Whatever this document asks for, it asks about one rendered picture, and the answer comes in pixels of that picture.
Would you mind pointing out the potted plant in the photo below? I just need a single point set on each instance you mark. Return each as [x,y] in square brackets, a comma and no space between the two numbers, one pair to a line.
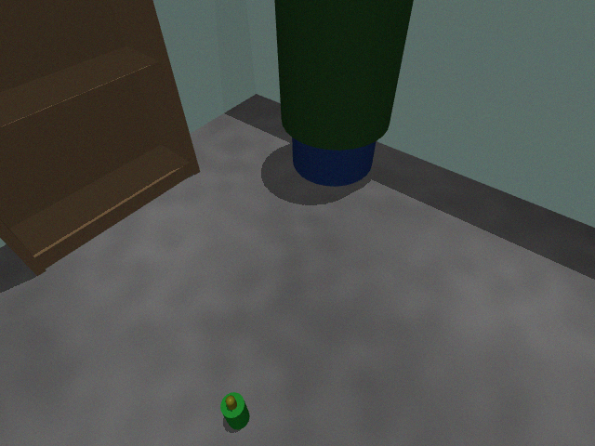
[339,63]

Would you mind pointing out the bookshelf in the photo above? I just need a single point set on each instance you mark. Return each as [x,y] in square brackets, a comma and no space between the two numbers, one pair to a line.
[91,123]

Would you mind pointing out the bottle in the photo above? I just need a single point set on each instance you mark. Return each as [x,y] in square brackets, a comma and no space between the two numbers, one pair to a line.
[234,410]

